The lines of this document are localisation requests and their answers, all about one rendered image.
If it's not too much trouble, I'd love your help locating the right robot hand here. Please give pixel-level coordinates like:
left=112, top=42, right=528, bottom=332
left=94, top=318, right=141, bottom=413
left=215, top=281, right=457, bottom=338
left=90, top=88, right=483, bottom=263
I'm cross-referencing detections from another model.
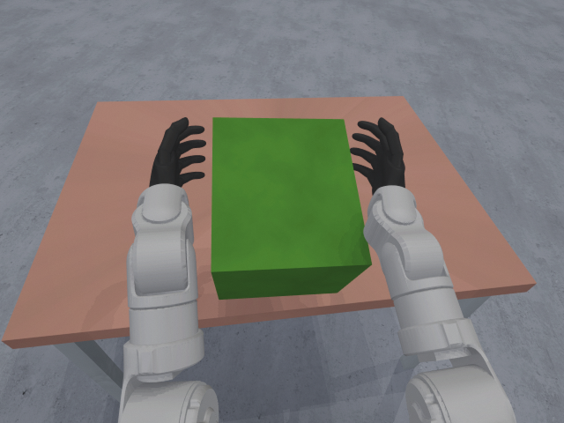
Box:
left=350, top=117, right=405, bottom=195

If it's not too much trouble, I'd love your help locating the left robot hand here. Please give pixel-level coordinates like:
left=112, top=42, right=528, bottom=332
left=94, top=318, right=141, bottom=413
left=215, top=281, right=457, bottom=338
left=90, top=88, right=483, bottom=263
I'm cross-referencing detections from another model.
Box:
left=149, top=117, right=206, bottom=187

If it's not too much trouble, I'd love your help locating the left robot upper arm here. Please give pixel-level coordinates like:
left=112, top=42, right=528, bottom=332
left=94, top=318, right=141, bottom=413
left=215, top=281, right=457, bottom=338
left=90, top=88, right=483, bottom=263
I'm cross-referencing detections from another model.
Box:
left=120, top=381, right=219, bottom=423

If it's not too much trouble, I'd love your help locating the table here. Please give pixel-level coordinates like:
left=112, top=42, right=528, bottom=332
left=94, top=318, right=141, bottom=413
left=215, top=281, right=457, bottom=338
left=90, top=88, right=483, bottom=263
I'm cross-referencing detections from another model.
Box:
left=2, top=96, right=537, bottom=403

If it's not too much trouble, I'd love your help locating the robot right forearm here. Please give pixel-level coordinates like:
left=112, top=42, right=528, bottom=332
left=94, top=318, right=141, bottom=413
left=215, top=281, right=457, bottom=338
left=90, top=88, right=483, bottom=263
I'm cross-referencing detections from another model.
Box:
left=363, top=185, right=516, bottom=423

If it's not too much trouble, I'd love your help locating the robot left forearm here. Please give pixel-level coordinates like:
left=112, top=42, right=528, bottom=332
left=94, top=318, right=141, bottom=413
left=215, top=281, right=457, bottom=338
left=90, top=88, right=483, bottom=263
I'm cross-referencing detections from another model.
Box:
left=118, top=183, right=204, bottom=423

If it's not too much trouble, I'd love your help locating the carton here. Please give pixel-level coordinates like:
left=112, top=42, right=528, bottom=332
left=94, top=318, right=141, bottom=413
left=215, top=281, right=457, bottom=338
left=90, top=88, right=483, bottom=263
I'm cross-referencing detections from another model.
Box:
left=211, top=117, right=372, bottom=300

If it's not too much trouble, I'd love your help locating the right robot upper arm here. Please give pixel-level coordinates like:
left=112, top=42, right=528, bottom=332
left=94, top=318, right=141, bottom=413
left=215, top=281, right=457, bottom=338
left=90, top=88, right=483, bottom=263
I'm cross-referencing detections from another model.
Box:
left=405, top=364, right=515, bottom=423

